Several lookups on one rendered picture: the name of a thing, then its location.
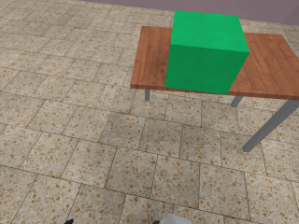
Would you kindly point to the table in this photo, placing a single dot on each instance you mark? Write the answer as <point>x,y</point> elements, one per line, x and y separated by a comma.
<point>271,71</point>

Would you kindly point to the carton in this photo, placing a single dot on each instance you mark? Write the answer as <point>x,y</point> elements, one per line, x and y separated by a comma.
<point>207,51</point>

